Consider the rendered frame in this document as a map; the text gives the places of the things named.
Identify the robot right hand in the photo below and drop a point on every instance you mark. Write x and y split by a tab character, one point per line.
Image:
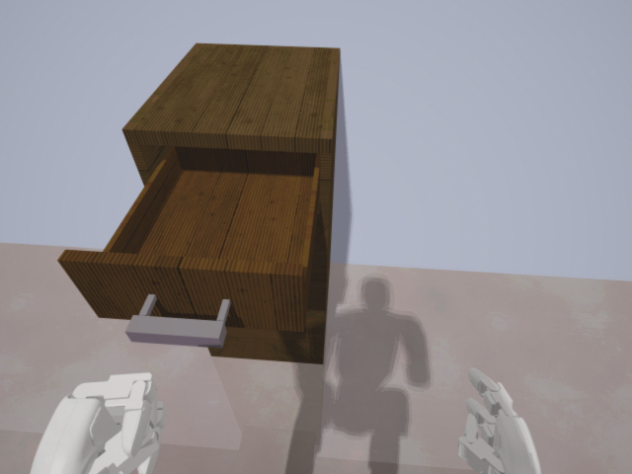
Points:
504	433

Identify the handle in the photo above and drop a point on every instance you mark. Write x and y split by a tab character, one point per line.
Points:
144	328

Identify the drawer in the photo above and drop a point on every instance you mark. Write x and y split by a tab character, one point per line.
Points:
212	224

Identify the cabinet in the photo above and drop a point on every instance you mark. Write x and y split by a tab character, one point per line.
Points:
255	97

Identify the robot left hand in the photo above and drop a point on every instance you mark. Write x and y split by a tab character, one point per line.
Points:
120	415

